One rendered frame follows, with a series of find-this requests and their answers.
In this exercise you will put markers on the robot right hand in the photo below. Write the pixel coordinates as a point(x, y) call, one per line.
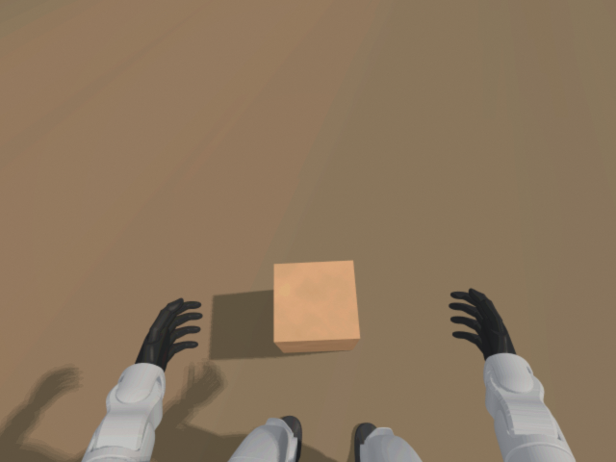
point(493, 337)

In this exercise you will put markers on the left robot forearm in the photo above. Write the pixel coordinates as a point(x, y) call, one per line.
point(134, 410)

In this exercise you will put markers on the right robot forearm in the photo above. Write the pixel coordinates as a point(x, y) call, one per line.
point(525, 428)

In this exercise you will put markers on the carton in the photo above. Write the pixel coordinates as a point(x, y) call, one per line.
point(315, 307)

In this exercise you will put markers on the robot left hand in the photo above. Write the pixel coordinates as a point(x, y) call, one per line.
point(158, 346)

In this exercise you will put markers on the robot left shin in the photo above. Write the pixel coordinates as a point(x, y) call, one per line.
point(279, 422)

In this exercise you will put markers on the left robot thigh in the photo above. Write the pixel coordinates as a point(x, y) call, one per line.
point(267, 443)

